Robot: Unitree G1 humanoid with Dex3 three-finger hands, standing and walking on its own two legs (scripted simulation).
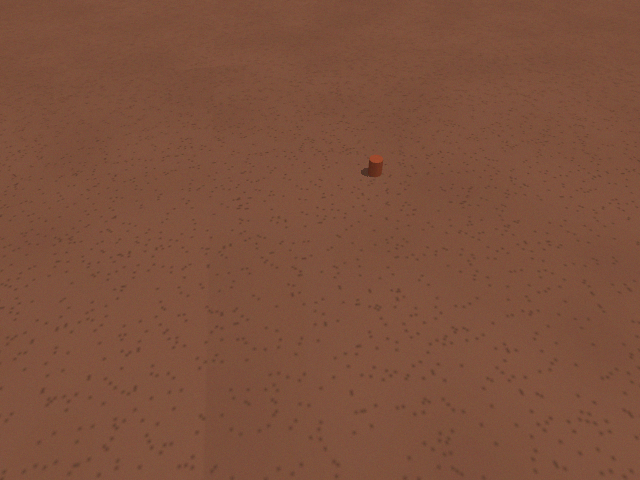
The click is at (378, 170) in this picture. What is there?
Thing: squat round
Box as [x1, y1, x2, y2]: [368, 155, 382, 176]
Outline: 372,155 369,158 368,173 371,176 378,176 381,173 382,157 379,155
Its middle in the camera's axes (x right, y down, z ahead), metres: +0.28 -0.36 +1.98
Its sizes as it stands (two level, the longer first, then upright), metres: 0.070 0.070 0.089
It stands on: the floor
